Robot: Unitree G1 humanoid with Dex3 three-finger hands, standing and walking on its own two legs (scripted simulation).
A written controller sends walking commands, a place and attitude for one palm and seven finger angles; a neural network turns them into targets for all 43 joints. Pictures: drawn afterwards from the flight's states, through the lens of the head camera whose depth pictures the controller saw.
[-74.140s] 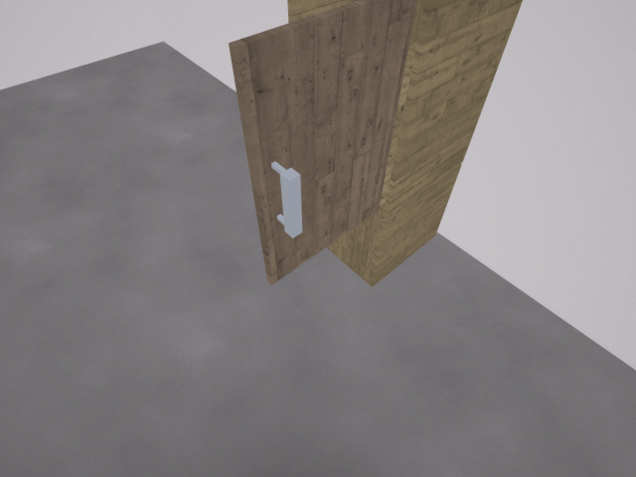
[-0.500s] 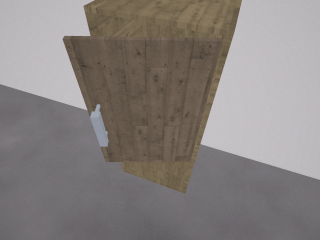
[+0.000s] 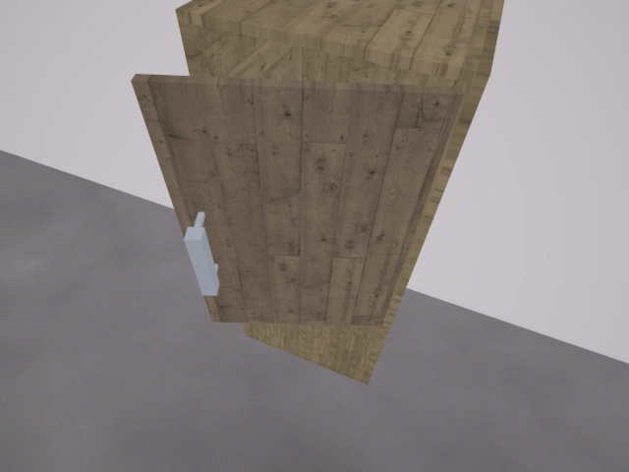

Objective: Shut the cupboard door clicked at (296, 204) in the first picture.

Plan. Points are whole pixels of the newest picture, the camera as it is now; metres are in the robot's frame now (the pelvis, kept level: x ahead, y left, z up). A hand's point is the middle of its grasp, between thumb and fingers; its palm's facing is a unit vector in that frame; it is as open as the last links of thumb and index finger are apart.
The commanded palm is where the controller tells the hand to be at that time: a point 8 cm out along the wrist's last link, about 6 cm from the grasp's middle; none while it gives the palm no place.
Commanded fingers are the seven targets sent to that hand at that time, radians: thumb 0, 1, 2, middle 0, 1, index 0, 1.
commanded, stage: raise the hand and make a fist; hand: left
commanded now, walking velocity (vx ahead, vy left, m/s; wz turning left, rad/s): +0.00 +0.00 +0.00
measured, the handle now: (206, 254) +0.46 +0.23 -0.05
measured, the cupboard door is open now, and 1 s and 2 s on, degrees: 21 21 21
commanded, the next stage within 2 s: none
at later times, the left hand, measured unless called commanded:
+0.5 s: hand (181, 471) +0.14 +0.18 -0.09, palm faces +0.11 -0.99 +0.01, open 6.3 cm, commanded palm +0.12 +0.23 -0.07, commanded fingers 0.00 0.90 0.90 -0.57 -0.70 -0.57 -0.70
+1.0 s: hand (176, 436) +0.17 +0.19 -0.06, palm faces +0.07 -1.00 -0.03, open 3.9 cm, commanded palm +0.14 +0.24 -0.06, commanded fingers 0.00 0.90 0.90 -1.02 -1.20 -1.02 -1.20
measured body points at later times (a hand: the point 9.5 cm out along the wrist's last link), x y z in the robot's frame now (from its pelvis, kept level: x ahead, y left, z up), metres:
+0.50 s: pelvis -0.03 -0.02 -0.11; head +0.02 -0.01 +0.33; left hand +0.13 +0.23 -0.09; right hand +0.21 -0.25 -0.15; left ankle +0.05 +0.11 -0.74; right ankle -0.03 -0.13 -0.74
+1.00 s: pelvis -0.03 +0.00 -0.11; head +0.03 +0.01 +0.33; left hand +0.16 +0.24 -0.06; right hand +0.13 -0.25 -0.19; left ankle +0.05 +0.11 -0.74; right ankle -0.03 -0.13 -0.74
